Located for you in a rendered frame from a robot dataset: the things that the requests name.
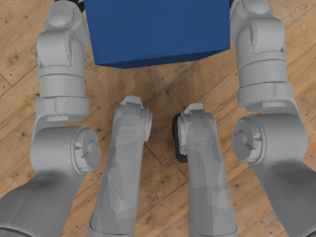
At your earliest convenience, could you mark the robot right forearm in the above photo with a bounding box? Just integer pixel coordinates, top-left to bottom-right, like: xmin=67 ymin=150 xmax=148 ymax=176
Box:
xmin=229 ymin=0 xmax=308 ymax=147

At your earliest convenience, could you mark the robot left forearm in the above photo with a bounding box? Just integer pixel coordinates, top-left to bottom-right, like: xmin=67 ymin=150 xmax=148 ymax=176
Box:
xmin=30 ymin=0 xmax=91 ymax=165

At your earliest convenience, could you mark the carton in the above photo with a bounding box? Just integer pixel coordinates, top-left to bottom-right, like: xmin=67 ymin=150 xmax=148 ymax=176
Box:
xmin=83 ymin=0 xmax=231 ymax=69

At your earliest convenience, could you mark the left robot upper arm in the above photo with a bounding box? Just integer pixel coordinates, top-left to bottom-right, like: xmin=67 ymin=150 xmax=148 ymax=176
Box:
xmin=0 ymin=125 xmax=102 ymax=237

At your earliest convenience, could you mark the right robot upper arm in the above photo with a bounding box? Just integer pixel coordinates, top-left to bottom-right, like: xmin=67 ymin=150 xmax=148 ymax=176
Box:
xmin=231 ymin=113 xmax=316 ymax=237

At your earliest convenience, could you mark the robot left hand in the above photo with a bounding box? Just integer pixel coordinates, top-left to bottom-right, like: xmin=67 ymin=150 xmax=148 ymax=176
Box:
xmin=54 ymin=0 xmax=85 ymax=13

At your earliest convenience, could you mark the right robot foot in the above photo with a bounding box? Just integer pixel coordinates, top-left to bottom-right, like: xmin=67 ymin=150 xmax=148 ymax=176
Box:
xmin=172 ymin=113 xmax=188 ymax=163

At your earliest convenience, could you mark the left robot shin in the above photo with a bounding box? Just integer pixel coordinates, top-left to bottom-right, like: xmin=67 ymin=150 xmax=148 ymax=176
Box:
xmin=112 ymin=95 xmax=144 ymax=132

